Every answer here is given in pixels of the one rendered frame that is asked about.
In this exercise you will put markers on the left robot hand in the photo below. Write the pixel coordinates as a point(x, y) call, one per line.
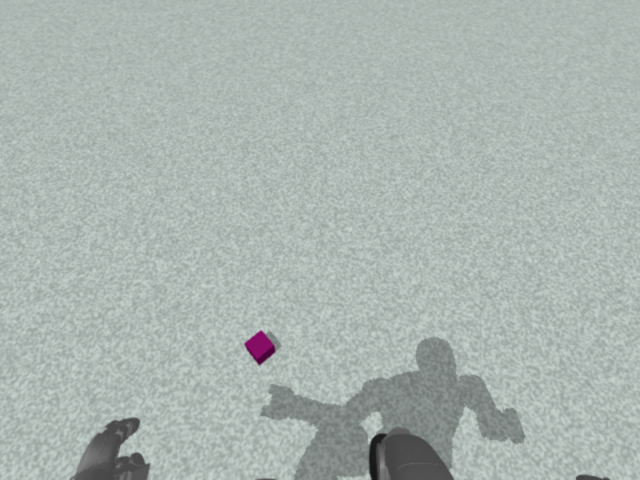
point(103, 449)

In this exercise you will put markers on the cube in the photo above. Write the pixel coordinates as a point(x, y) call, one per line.
point(260, 347)

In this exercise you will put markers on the right robot foot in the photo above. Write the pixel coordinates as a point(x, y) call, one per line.
point(372, 455)

